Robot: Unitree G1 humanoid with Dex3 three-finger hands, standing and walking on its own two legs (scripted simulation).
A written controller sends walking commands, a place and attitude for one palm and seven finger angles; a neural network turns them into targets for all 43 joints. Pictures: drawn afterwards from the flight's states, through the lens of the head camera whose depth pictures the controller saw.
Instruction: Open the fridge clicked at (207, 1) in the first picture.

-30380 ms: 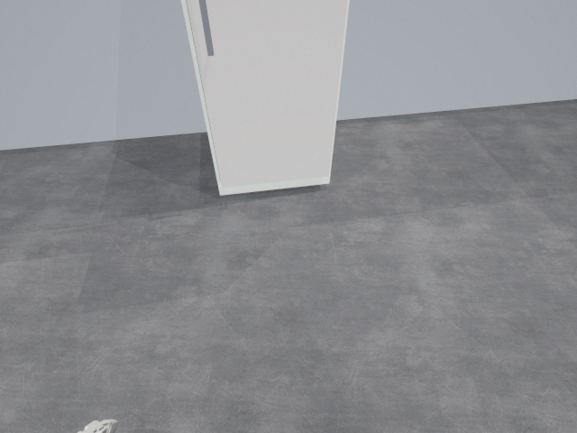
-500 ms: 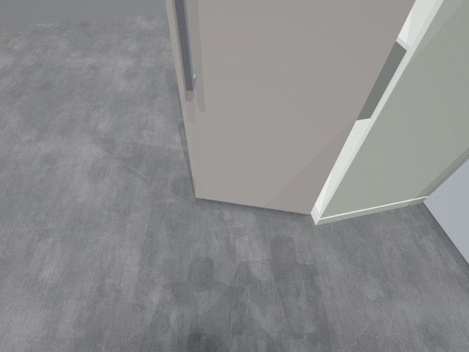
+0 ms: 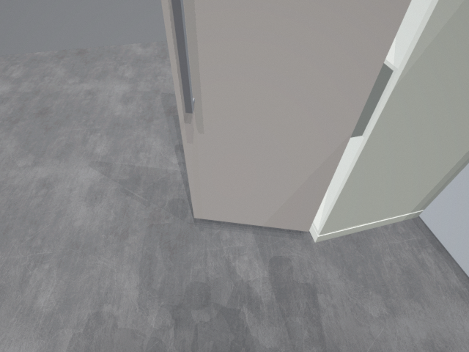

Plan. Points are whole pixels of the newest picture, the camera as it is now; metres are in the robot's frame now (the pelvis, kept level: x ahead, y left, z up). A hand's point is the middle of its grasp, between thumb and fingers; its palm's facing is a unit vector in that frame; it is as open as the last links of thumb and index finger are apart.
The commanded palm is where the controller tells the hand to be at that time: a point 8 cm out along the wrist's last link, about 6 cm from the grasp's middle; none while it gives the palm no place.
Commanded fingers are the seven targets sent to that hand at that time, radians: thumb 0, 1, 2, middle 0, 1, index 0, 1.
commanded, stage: let the arm hang, fingers relaxed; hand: left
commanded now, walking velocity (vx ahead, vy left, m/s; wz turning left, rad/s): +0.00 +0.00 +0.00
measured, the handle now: (183, 36) +0.75 +0.17 +0.18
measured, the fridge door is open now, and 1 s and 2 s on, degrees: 68 68 68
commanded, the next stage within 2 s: look to check the result in 0.10 s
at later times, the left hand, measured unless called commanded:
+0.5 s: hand out of the picture +0.00 +0.18 -0.18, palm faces -0.01 -0.98 -0.19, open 7.4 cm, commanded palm none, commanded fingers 0.00 0.90 0.90 -0.20 -0.30 -0.20 -0.30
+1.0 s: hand out of the picture +0.01 +0.18 -0.18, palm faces -0.02 -0.98 -0.18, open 7.4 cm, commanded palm none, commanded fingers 0.00 0.90 0.90 -0.20 -0.30 -0.20 -0.30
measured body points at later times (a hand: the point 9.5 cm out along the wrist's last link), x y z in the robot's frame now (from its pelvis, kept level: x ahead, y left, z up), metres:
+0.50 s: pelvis +0.01 +0.01 +0.00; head +0.03 +0.01 +0.45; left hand +0.00 +0.23 -0.16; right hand +0.01 -0.22 -0.16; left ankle +0.01 +0.09 -0.74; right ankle -0.03 -0.13 -0.74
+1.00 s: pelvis +0.01 +0.01 +0.00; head +0.03 +0.01 +0.45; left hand +0.02 +0.23 -0.16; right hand +0.02 -0.22 -0.16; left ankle +0.01 +0.09 -0.74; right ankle -0.03 -0.13 -0.74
